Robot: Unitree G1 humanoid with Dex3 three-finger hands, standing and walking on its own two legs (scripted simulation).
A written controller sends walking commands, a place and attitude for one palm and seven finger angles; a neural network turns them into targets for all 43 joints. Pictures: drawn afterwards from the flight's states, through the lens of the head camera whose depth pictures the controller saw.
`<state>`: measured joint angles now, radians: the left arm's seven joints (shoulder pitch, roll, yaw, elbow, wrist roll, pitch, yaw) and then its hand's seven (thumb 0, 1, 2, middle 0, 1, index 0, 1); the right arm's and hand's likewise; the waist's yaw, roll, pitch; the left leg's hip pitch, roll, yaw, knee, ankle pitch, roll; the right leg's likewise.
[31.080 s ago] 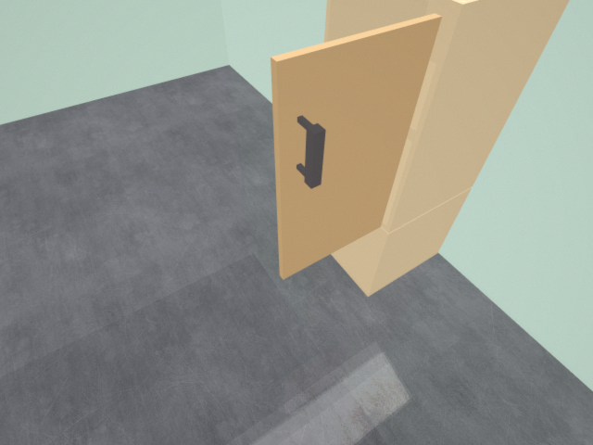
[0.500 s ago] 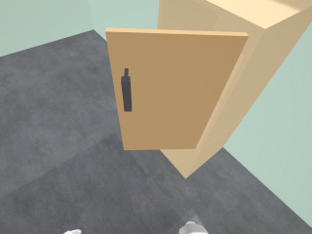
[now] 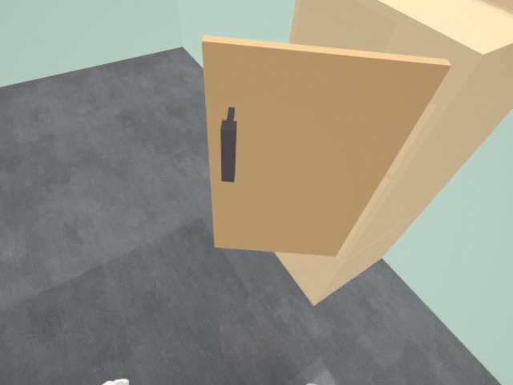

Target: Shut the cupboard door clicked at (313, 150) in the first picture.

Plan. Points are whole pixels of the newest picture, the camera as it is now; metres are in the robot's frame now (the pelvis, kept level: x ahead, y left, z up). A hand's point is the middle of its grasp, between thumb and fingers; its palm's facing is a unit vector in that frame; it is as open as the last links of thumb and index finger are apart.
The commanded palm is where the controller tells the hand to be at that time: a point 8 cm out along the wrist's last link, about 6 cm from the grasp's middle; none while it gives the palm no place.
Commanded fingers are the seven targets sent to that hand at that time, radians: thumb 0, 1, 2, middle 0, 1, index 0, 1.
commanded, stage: come to a stop and stand still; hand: left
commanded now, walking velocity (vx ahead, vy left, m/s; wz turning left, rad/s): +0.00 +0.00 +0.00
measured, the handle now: (229, 145) +0.47 +0.09 +0.10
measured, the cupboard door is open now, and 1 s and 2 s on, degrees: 54 54 54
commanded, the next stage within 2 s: look again from close up in 0.62 s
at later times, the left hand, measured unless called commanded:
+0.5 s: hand out of the picture -0.03 +0.17 -0.16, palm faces -0.01 -0.99 -0.17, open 7.4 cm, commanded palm none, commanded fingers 0.00 0.90 0.90 -0.20 -0.30 -0.20 -0.30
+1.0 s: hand out of the picture +0.01 +0.22 -0.15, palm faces +0.00 -0.95 -0.30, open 7.4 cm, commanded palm none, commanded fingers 0.00 0.90 0.90 -0.20 -0.30 -0.20 -0.30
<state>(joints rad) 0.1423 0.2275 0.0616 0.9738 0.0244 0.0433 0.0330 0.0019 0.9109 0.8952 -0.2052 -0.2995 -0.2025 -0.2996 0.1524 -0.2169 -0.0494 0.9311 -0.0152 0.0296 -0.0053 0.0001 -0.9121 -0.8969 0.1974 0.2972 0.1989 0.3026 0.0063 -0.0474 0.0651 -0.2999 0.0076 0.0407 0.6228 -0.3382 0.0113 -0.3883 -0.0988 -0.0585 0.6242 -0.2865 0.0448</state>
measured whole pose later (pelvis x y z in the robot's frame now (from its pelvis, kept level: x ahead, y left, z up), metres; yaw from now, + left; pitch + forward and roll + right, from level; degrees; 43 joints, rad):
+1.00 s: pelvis -0.04 +0.01 +0.01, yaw +0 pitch -2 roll +0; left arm 0.26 0.24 0.02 1.01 0.02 -0.02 0.04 0.01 0.91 0.90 -0.20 -0.30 -0.20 -0.30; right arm 0.26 -0.23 -0.03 1.02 -0.01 -0.01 -0.02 0.01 -0.91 -0.90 0.20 0.30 0.20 0.30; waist -0.02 0.02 0.02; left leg -0.27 -0.01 0.06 0.53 -0.22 0.04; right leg -0.16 0.01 -0.01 0.52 -0.32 -0.01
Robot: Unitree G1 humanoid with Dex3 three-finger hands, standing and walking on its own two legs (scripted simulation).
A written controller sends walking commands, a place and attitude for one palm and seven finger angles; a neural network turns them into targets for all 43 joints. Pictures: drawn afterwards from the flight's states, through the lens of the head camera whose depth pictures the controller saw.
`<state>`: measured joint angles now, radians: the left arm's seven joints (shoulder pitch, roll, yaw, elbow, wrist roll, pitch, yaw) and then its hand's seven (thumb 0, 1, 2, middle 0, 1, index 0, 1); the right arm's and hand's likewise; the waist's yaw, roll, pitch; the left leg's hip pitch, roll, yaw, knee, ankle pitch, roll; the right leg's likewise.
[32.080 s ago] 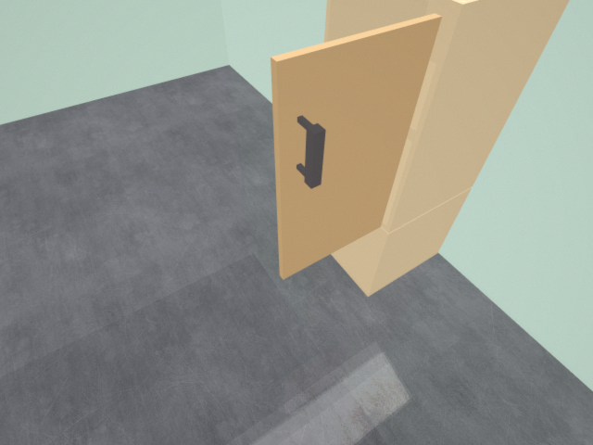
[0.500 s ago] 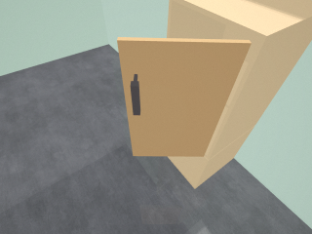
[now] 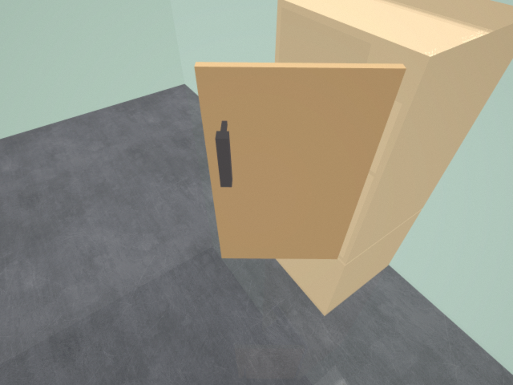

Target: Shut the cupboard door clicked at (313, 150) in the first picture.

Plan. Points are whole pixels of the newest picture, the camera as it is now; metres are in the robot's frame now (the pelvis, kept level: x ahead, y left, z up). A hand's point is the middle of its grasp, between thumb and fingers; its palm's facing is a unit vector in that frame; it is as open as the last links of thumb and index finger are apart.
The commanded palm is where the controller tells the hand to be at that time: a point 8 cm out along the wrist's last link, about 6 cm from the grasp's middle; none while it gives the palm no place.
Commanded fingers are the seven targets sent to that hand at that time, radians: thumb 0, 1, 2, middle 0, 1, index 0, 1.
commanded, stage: look again from close up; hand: left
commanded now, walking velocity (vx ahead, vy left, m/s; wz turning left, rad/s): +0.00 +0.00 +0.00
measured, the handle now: (225, 154) +0.51 +0.09 +0.09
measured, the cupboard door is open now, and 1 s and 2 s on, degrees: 54 54 54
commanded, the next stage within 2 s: shuffle to correct the standing spot in 0.26 s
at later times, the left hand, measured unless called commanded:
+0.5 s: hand out of the picture +0.00 +0.22 -0.17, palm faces -0.02 -0.97 -0.26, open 7.4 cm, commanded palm none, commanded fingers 0.00 0.90 0.90 -0.20 -0.30 -0.20 -0.30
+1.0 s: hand out of the picture -0.05 +0.12 -0.19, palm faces +0.05 -1.00 -0.08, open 7.4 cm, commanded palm none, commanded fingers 0.00 0.90 0.90 -0.20 -0.30 -0.20 -0.30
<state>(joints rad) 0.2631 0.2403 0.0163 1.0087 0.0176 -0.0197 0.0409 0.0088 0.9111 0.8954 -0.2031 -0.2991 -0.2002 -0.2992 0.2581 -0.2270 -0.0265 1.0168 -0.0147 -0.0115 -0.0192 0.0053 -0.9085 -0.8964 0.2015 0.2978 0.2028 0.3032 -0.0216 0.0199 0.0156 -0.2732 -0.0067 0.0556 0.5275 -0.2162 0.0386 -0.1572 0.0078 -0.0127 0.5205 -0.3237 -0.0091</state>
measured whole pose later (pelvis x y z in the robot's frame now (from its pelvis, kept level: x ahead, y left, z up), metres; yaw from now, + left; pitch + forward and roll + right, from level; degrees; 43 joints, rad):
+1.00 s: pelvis +0.01 -0.02 -0.01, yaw +0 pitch -1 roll -2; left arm 0.43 0.11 0.02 1.08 0.03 0.03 0.02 0.01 0.91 0.90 -0.20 -0.30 -0.20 -0.30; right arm 0.31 -0.10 -0.04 1.10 -0.02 -0.01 -0.04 0.00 -0.91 -0.90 0.20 0.30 0.20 0.30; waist 0.00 -0.06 0.03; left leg -0.31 0.05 0.15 0.64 -0.30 0.06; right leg -0.24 0.01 -0.10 0.67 -0.42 -0.03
